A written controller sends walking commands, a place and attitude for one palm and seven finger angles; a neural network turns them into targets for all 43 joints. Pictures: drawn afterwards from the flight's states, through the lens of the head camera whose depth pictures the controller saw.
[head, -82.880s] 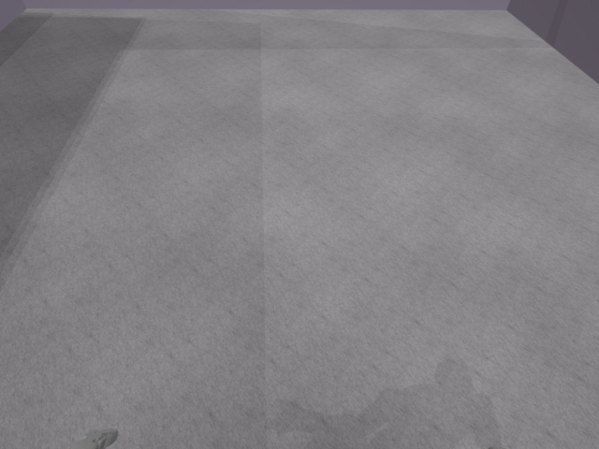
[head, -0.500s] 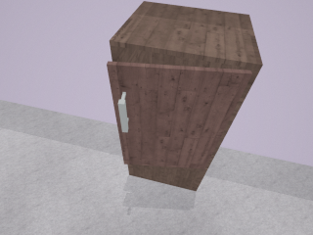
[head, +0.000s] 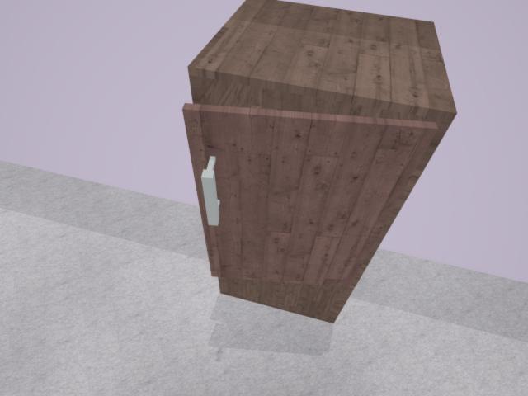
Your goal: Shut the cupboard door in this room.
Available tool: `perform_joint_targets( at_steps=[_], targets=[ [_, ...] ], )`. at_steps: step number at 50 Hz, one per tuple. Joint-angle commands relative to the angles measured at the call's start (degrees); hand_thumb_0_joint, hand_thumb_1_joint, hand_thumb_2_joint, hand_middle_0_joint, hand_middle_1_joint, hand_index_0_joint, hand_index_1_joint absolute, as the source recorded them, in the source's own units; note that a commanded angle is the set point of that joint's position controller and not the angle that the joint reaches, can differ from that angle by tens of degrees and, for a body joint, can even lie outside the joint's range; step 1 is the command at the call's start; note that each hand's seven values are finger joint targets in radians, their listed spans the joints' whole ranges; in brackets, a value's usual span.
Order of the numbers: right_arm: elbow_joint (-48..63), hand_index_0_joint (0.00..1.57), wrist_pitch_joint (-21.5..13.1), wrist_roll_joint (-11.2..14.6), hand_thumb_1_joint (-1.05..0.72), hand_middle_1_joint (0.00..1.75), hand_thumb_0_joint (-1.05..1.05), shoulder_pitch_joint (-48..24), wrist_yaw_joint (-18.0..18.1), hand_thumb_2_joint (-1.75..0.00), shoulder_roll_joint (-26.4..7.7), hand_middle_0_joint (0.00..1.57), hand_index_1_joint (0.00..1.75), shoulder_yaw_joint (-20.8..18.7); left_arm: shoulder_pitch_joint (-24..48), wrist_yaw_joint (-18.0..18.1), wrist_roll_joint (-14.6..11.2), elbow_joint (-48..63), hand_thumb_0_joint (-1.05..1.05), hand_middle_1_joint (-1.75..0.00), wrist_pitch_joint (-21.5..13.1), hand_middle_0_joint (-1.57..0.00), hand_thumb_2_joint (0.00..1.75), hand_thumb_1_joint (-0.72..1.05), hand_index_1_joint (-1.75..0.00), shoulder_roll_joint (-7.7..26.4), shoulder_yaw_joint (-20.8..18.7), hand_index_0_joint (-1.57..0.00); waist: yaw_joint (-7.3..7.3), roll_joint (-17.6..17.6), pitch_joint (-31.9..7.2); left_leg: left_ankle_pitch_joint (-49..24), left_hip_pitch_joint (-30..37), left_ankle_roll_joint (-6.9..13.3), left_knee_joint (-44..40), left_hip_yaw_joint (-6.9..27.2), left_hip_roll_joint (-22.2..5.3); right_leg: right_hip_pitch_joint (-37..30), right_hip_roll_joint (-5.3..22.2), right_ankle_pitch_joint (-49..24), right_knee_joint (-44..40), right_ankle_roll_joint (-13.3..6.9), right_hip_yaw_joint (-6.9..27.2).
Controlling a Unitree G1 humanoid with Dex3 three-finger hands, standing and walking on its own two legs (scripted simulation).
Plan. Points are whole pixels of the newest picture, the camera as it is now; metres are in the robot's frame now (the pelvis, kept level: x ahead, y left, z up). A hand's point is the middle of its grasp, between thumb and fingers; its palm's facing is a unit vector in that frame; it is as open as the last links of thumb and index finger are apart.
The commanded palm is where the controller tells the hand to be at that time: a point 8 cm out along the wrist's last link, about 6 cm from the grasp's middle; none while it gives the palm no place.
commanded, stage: look again from close up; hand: left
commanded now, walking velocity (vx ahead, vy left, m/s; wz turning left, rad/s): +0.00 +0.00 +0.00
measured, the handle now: (212, 192) +0.48 +0.13 +0.00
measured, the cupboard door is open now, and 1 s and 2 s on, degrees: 11 11 11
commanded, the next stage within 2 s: shuffle to correct the standing spot in 0.56 s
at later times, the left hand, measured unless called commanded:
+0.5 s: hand out of the picture +0.04 +0.21 -0.18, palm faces -0.02 -0.97 -0.25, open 7.4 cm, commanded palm none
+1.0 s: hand out of the picture +0.02 +0.16 -0.19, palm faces -0.03 -0.98 -0.21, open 7.4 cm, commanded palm none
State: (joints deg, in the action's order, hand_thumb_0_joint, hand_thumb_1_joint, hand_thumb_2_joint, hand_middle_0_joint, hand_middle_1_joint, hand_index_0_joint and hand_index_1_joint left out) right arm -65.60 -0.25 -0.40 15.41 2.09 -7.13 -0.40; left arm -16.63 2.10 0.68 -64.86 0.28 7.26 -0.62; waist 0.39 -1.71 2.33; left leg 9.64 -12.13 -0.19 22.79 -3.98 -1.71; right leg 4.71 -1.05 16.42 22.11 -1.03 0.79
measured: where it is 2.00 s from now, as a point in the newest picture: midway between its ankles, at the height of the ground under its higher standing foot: outside the picture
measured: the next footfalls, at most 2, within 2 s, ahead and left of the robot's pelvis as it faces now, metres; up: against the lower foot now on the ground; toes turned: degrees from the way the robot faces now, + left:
left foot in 1.20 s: +0.06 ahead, +0.06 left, +0.00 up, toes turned +1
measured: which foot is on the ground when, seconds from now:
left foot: down 0.00-0.96, up 0.98-1.00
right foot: down 0.00-1.00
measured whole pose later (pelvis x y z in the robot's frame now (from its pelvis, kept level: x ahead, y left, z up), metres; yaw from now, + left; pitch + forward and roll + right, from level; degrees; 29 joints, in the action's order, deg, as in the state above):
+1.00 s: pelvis +0.01 -0.02 -0.02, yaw -2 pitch +2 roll +0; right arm -60.1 1.2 -1.3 13.4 2.2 -10.4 -1.7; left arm -17.5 0.4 2.0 -58.5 1.7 10.4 -1.6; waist 0.3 0.2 2.2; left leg 21.2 -20.6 0.0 38.9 -4.2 -5.2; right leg 11.8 -3.4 23.0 33.2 -3.3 -0.8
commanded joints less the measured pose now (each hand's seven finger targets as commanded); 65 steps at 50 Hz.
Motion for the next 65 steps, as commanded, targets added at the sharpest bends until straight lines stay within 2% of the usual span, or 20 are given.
perform_joint_targets(
  at_steps=[1, 2, 3, 4, 5, 6, 8, 15, 34, 45, 47, 48, 49, 51, 52, 57, 58, 60, 62, 65],
  targets=[
    [1.51, 0.20, -0.38, 0.03, -0.90, 0.30, 0.00, 3.55, 0.35, -0.90, -5.80, 0.20, 0.30, -0.96, -4.32, 0.25, -0.02, 0.88, 0.00, -0.30, -0.82, -0.20, 0.90, 0.90, -0.30, 4.87, -0.51, -0.20, -0.12, 0.61, 1.91, -6.67, 5.41, 0.96, -2.55, 5.33, -4.82, 7.31, 6.19, -10.43, -5.13, -1.07, 4.82],
    [5.98, 0.20, -1.72, 0.18, -0.90, 0.30, 0.00, -2.64, -0.53, -0.90, -7.78, 0.20, 0.30, -0.78, -8.56, 2.46, 1.12, 0.46, 0.00, -0.30, -3.11, -0.20, 0.90, 0.90, -0.30, 6.68, 0.02, -0.20, -2.11, 4.37, 2.22, -12.20, 1.65, -0.07, 11.48, 2.82, -4.45, 8.87, 9.54, -32.33, -4.45, 0.75, 7.85],
    [7.08, 0.20, -1.04, -0.14, -0.90, 0.30, 0.00, 1.72, -0.99, -0.90, -5.02, 0.20, 0.30, -0.70, -4.48, 2.08, 0.50, 3.77, 0.00, -0.30, -3.42, -0.20, 0.90, 0.90, -0.30, 9.18, -0.34, -0.20, 2.20, 4.81, -0.84, 2.92, 0.44, 0.41, 7.91, 3.82, -3.00, 7.91, 10.51, -19.21, -2.60, -1.65, 7.95],
    [6.95, 0.20, -0.78, -0.39, -0.90, 0.30, 0.00, 3.15, -1.14, -0.90, -5.78, 0.20, 0.30, -0.86, -1.83, 1.63, 0.34, 5.03, 0.00, -0.30, -3.36, -0.20, 0.90, 0.90, -0.30, 8.25, -0.01, -0.20, 2.42, 4.87, -0.57, 4.21, -0.66, 0.54, 6.52, 4.36, -3.04, 9.57, 7.99, -6.01, -1.55, -2.56, 6.66],
    [7.46, 0.20, -0.95, -0.51, -0.90, 0.30, 0.00, 3.19, -1.29, -0.90, -6.51, 0.20, 0.30, -0.95, -2.21, 1.32, 0.32, 5.68, 0.00, -0.30, -3.29, -0.20, 0.90, 0.90, -0.30, 7.65, 0.14, -0.20, 1.95, 6.40, -0.75, 1.33, -0.81, 0.96, 6.06, 4.89, -3.50, 10.30, 6.37, -3.26, -0.15, -2.74, 5.78],
    [7.76, 0.20, -1.55, -0.62, -0.90, 0.30, 0.00, 3.40, -1.24, -0.90, -6.34, 0.20, 0.30, -0.60, -3.06, 1.22, 0.43, 5.51, 0.00, -0.30, -3.46, -0.20, 0.90, 0.90, -0.30, 7.30, 0.18, -0.20, 1.30, 8.61, -2.95, -4.97, 0.77, 1.64, 6.23, 5.31, -4.03, 8.81, 5.85, -9.10, 1.67, -2.70, 4.58],
    [8.73, 0.20, -1.68, -0.45, -0.90, 0.30, 0.00, 3.57, -0.85, -0.90, -7.44, 0.20, 0.30, -0.49, -4.00, 1.12, 0.18, 5.31, 0.00, -0.30, -3.12, -0.20, 0.90, 0.90, -0.30, 7.12, 0.25, -0.20, 0.78, 4.53, -4.85, -9.50, 1.74, 2.44, 6.59, 5.99, -4.78, 7.17, 4.97, -10.53, 3.43, -2.36, 3.81],
    [9.27, 0.20, -1.04, -0.43, -0.90, 0.30, 0.00, 1.20, -0.89, -0.90, -9.03, 0.20, 0.30, -0.48, -2.89, 0.70, 0.16, 6.06, 0.00, -0.30, -1.57, -0.20, 0.90, 0.90, -0.30, 7.73, 0.73, -0.20, 0.05, 0.02, 3.27, 0.20, -1.58, 2.77, 1.73, 6.49, -4.37, 11.20, 4.41, -0.88, 2.16, -1.47, 4.04],
    [5.86, 0.20, -1.39, -0.29, -0.90, 0.30, 0.00, -0.40, -0.43, -0.90, -9.44, 0.20, 0.30, -0.40, -2.07, 0.40, 0.08, 4.88, 0.00, -0.30, -1.24, -0.20, 0.90, 0.90, -0.30, 10.11, 0.38, -0.20, -0.36, 1.52, -2.15, -10.42, 4.93, 2.39, 2.22, 4.11, -5.03, 7.38, 5.53, -13.33, 2.42, -0.64, 4.03],
    [8.12, 0.20, 0.40, -1.25, -0.90, 0.30, 0.00, 0.04, 0.90, -0.90, -13.99, 0.20, 0.30, -3.57, -5.03, -1.55, 1.03, 7.60, 0.00, -0.30, 1.27, -0.20, 0.90, 0.90, -0.30, 7.56, -1.60, -0.20, -0.73, 8.94, -1.79, -2.29, -0.89, 8.08, 1.08, 11.69, -15.44, 13.37, 1.31, 4.92, 11.32, -0.94, -1.96],
    [9.09, 0.20, 0.46, -1.18, -0.90, 0.30, 0.00, -1.79, 0.85, -0.90, -12.09, 0.20, 0.30, -3.43, -7.40, -1.70, 1.31, 7.57, 0.00, -0.30, 0.97, -0.20, 0.90, 0.90, -0.30, 8.74, -2.16, -0.20, -2.04, 1.14, -2.31, 1.15, -7.91, 4.46, 9.92, 4.29, -9.65, 7.04, 4.06, -1.66, 2.73, -2.11, 3.74],
    [10.29, 0.20, 0.42, -0.89, -0.90, 0.30, 0.00, -3.15, 0.80, -0.90, -8.93, 0.20, 0.30, -2.78, -8.89, -1.41, 1.51, 7.53, 0.00, -0.30, 0.77, -0.20, 0.90, 0.90, -0.30, 11.02, -2.76, -0.20, -2.65, -10.07, -1.96, 9.97, -13.74, 1.67, 18.94, -2.85, -3.12, 3.65, 10.14, -9.52, -2.74, -4.08, 12.41],
    [11.97, 0.20, 0.54, -0.83, -0.90, 0.30, 0.00, -6.77, 0.61, -0.90, -7.11, 0.20, 0.30, -2.05, -10.15, -1.09, 1.44, 7.22, 0.00, -0.30, 0.39, -0.20, 0.90, 0.90, -0.30, 11.48, -2.75, -0.20, -4.26, -13.43, 0.99, 22.95, -18.68, 0.74, 27.09, -2.20, 0.20, 4.13, 14.66, -24.35, -4.54, -7.67, 17.55],
    [11.32, 0.20, 0.17, -0.60, -0.90, 0.30, 0.00, -6.09, 0.43, -0.90, -5.22, 0.20, 0.30, -1.47, -9.52, -0.19, 1.24, 6.68, 0.00, -0.30, -0.73, -0.20, 0.90, 0.90, -0.30, 9.00, -1.76, -0.20, -2.54, -3.29, 0.09, 22.70, -18.69, 0.88, 32.84, 1.74, -1.32, 1.51, 16.45, -40.05, -0.71, -12.85, 16.99],
    [10.46, 0.20, -0.12, -0.43, -0.90, 0.30, 0.00, -5.14, 0.08, -0.90, -4.70, 0.20, 0.30, -1.17, -8.36, 0.09, 1.10, 6.56, 0.00, -0.30, -1.28, -0.20, 0.90, 0.90, -0.30, 9.05, -1.57, -0.20, -1.86, -1.01, -1.35, 21.31, -17.88, 0.60, 31.72, 1.92, -1.28, -0.36, 15.38, -44.19, 0.95, -12.85, 14.62],
    [7.56, 0.20, -0.82, 0.28, -0.90, 0.30, 0.00, -2.39, -0.26, -0.90, -3.81, 0.20, 0.30, -0.14, -6.63, 0.42, 0.44, 5.09, 0.00, -0.30, -2.24, -0.20, 0.90, 0.90, -0.30, 8.67, -0.46, -0.20, -0.67, -2.87, -2.69, 8.03, -3.61, 0.22, 8.64, 0.70, 1.01, 0.51, 9.63, -45.70, 3.81, -7.29, 8.11],
    [6.59, 0.20, -0.92, 0.38, -0.90, 0.30, 0.00, -0.57, -0.03, -0.90, -4.55, 0.20, 0.30, -0.24, -5.71, 0.38, 0.09, 4.84, 0.00, -0.30, -2.24, -0.20, 0.90, 0.90, -0.30, 8.77, -0.39, -0.20, 0.40, -3.38, -3.05, 0.39, 1.25, 0.56, 3.00, 1.43, 0.32, 2.40, 8.44, -42.04, 4.86, -5.00, 7.08],
    [6.00, 0.20, -1.28, 0.14, -0.90, 0.30, 0.00, 0.13, 0.58, -0.90, -7.81, 0.20, 0.30, -0.69, -6.63, 0.57, -0.06, 4.98, 0.00, -0.30, -1.78, -0.20, 0.90, 0.90, -0.30, 6.84, -0.25, -0.20, -0.67, 1.71, -3.84, -20.97, 8.02, 3.31, 4.04, 5.75, -6.15, 7.08, 5.46, -25.87, 3.34, -0.70, 5.84],
    [5.37, 0.20, -1.45, 0.11, -0.90, 0.30, 0.00, -0.98, 0.73, -0.90, -7.75, 0.20, 0.30, -0.55, -6.40, 0.82, 0.06, 3.95, 0.00, -0.30, -1.25, -0.20, 0.90, 0.90, -0.30, 6.64, -0.08, -0.20, -1.08, 8.37, -2.52, -24.76, 7.41, 4.68, 4.25, 7.31, -7.14, 6.78, 4.67, -15.79, 2.11, -0.18, 4.96],
    [5.25, 0.20, -1.51, 0.05, -0.90, 0.30, 0.00, -1.66, 0.96, -0.90, -6.96, 0.20, 0.30, -0.39, -6.03, 0.58, 0.00, 3.00, 0.00, -0.30, -1.41, -0.20, 0.90, 0.90, -0.30, 6.82, -0.04, -0.20, -1.12, 5.18, -2.72, -21.25, 7.01, 4.17, 2.93, 7.28, -6.11, 5.20, 5.34, -16.56, 0.30, -0.59, 4.94]
  ],
)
